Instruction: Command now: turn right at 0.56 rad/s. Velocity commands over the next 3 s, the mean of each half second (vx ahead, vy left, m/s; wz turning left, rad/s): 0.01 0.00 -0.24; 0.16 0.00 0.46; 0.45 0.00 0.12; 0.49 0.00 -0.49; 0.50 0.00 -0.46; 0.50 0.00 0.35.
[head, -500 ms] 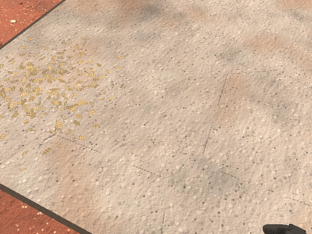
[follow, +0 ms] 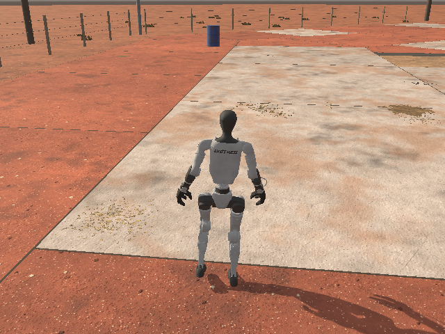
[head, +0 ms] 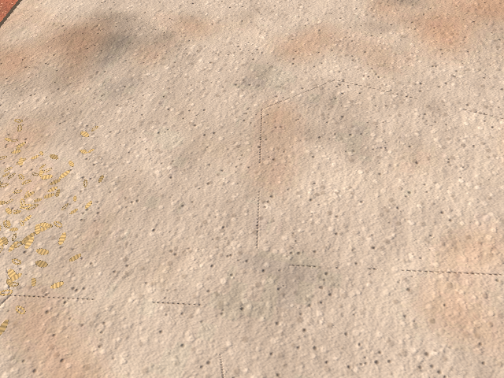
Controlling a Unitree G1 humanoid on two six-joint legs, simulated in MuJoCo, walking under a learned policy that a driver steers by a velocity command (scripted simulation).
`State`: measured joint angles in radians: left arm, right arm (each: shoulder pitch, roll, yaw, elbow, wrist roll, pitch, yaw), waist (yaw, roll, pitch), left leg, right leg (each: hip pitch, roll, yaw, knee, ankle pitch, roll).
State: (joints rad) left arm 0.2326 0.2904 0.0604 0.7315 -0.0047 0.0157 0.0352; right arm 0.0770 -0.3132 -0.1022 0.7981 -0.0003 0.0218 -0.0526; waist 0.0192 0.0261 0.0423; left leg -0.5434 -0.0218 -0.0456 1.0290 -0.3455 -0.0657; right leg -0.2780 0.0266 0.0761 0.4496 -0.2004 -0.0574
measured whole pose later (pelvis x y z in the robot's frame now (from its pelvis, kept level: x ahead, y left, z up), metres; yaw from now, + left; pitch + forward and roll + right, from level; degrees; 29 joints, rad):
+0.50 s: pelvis +0.02 +0.04 -0.01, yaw -6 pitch +1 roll -1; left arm 0.13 0.30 0.06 0.75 -0.01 0.02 0.04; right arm 0.15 -0.26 -0.04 0.84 0.01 0.00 0.00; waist -0.02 -0.02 0.05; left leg -0.25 -0.05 -0.12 0.46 -0.22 0.01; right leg -0.24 0.02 0.11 0.58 -0.40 0.09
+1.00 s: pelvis +0.05 +0.08 -0.02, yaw +11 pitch +1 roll +0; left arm 0.27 0.33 0.08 0.80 -0.02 -0.04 0.00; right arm 0.16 -0.31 -0.06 0.75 0.03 -0.02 0.03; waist 0.03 -0.04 0.03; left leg -0.30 -0.02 0.04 0.61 -0.32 0.06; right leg -0.27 -0.08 -0.02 0.90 -0.49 0.03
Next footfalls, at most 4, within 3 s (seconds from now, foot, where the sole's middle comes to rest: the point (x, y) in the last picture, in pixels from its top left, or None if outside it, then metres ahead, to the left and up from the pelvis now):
0.26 left None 0.08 0.14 -0.78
0.56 right None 0.02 -0.10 -0.78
0.94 left None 0.07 0.18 -0.78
1.42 right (258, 372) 0.47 0.09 -0.78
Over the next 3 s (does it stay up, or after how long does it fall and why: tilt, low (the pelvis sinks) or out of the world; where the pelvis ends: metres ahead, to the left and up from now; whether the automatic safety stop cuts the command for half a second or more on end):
stays up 1.12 0.12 -0.03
